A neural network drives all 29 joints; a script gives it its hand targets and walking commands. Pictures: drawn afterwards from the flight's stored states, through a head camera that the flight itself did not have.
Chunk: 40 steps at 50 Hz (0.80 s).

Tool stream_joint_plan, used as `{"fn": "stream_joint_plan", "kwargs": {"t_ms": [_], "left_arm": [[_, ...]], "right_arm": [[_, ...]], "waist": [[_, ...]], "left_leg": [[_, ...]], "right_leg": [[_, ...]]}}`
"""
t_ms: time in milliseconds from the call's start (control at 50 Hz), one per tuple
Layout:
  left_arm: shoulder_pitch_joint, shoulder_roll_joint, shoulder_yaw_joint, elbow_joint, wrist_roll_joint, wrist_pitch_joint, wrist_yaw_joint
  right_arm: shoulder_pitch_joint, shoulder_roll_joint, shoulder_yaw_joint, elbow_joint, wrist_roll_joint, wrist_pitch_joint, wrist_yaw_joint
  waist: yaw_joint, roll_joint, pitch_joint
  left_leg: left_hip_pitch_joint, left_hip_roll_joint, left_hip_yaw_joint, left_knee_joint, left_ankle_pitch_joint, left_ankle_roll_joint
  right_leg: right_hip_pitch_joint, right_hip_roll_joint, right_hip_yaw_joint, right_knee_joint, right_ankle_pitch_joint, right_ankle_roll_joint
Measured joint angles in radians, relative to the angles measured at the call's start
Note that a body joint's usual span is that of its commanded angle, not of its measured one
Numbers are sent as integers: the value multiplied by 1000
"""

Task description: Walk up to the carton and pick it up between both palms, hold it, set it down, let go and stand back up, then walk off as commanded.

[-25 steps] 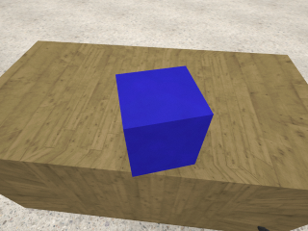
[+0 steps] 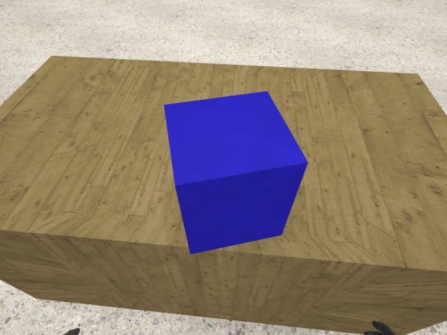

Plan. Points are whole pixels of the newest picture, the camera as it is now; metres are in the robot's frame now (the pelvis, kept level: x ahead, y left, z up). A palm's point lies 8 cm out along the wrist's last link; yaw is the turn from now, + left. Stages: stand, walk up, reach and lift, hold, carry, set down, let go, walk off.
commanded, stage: walk off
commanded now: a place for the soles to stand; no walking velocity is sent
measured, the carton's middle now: (227, 175) +0.42 +0.00 +0.03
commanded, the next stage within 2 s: none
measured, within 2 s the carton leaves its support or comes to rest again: neither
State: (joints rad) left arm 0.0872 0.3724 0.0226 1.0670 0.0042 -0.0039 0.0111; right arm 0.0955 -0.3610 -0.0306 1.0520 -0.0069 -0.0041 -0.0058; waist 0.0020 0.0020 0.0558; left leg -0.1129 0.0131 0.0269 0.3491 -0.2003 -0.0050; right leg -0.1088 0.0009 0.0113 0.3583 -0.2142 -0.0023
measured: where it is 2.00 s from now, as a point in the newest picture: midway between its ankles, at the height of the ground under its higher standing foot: outside the picture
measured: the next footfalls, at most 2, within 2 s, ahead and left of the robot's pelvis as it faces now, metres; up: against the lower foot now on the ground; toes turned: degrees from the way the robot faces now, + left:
left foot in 0.64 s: -0.12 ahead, +0.14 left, +0.00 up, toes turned -5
right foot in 1.00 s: -0.23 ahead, -0.13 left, +0.00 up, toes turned +1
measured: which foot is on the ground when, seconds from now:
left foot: down 0.00-0.24, up 0.26-0.62, down 0.64-1.00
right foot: down 0.00-0.64, up 0.66-0.98, down 1.00-1.00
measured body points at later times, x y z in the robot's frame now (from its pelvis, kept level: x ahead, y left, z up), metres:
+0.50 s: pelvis -0.10 -0.02 -0.04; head -0.02 -0.04 +0.40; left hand +0.04 +0.30 -0.12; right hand +0.03 -0.35 -0.16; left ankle -0.14 +0.12 -0.67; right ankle -0.04 -0.13 -0.75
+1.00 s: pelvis -0.24 -0.02 -0.05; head -0.16 -0.01 +0.39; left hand -0.11 +0.32 -0.15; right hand -0.12 -0.36 -0.14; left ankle -0.16 +0.14 -0.75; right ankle -0.28 -0.13 -0.75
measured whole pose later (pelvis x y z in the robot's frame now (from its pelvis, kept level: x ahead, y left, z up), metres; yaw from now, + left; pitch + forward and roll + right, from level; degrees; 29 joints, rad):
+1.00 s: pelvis -0.24 -0.02 -0.05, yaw -4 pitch -2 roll -1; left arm 0.17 0.47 0.08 0.74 0.01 0.04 0.00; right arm 0.12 -0.45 -0.09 0.69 -0.01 0.04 -0.02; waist 0.01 0.00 0.24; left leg -0.48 0.06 -0.07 0.85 -0.33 -0.07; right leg -0.29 0.08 0.08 0.83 -0.51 -0.03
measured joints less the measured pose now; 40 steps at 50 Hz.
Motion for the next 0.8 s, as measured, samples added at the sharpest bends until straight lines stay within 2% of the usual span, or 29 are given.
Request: {"fn": "stream_joint_plan", "kwargs": {"t_ms": [120,200,220,240,260,280,300,340,380,420,520,600,640,660,700,720,760,800], "left_arm": [[24,64,35,-162,5,34,0],[35,98,48,-207,14,54,-8],[40,100,47,-216,17,53,-9],[50,102,48,-225,19,49,-13],[60,97,49,-232,22,47,-15],[70,89,46,-239,26,47,-15],[79,80,43,-246,30,47,-11],[87,61,33,-265,33,49,6],[80,44,28,-290,32,53,17],[65,33,28,-320,31,51,21],[34,33,26,-397,23,32,28],[24,50,24,-414,21,31,21],[24,65,24,-407,18,40,15],[19,73,29,-392,11,45,13],[18,87,43,-354,5,54,18],[22,97,49,-339,2,55,22],[37,114,56,-321,-4,52,24],[58,125,58,-314,-7,49,19]], "right_arm": [[-2,-30,-24,-169,-7,25,1],[3,-61,-34,-239,-19,36,-5],[3,-72,-37,-250,-21,40,-7],[3,-82,-40,-261,-21,46,-7],[-2,-95,-45,-267,-18,54,-6],[-9,-105,-49,-271,-14,66,-8],[-13,-113,-53,-275,-11,75,-13],[-9,-119,-59,-278,-2,80,-24],[5,-117,-61,-277,6,78,-29],[23,-109,-60,-277,7,76,-29],[49,-85,-48,-294,2,70,-19],[50,-80,-43,-303,0,60,-6],[57,-82,-43,-301,-2,49,1],[59,-76,-45,-296,-11,43,4],[67,-61,-34,-284,-12,36,3],[69,-52,-28,-279,-11,34,-2],[69,-40,-22,-278,-12,33,-12],[60,-38,-22,-290,-15,34,-20]], "waist": [[-2,-22,84],[-4,-27,132],[-5,-21,142],[-5,-15,145],[-6,3,155],[-8,18,166],[-6,27,176],[1,36,189],[9,42,194],[14,41,193],[13,25,192],[7,15,181],[3,6,168],[7,-12,171],[9,-32,172],[6,-43,173],[2,-57,177],[3,-62,182]], "left_leg": [[-159,10,19,239,-90,2],[-233,27,23,354,-123,-11],[-250,34,19,379,-128,-17],[-273,39,15,409,-136,-24],[-296,48,-3,456,-156,-9],[-322,29,-50,536,-231,3],[-345,-13,-105,638,-303,9],[-372,-105,-186,823,-364,16],[-377,-160,-210,931,-372,13],[-369,-184,-206,975,-368,-2],[-309,-166,-188,878,-367,-19],[-243,-111,-175,670,-367,0],[-184,-80,-156,483,-319,13],[-190,-88,-142,476,-295,8],[-210,-87,-129,498,-266,-1],[-212,-83,-126,496,-253,-3],[-216,-68,-122,484,-231,-5],[-223,-50,-112,475,-213,-3]], "right_leg": [[-187,13,29,277,-91,-21],[-282,37,51,521,-260,-30],[-276,37,50,508,-263,-35],[-257,34,52,446,-205,-41],[-261,46,43,439,-160,-32],[-270,55,35,455,-158,-29],[-276,59,34,467,-165,-29],[-276,55,38,467,-167,-28],[-275,46,38,451,-151,-28],[-280,32,34,438,-134,-27],[-312,-8,20,439,-103,-12],[-358,-34,16,455,-78,10],[-392,-45,21,480,-71,28],[-408,-40,48,504,-102,25],[-433,36,135,617,-262,12],[-441,74,162,695,-298,6],[-448,127,169,838,-315,6],[-435,152,150,932,-321,8]]}}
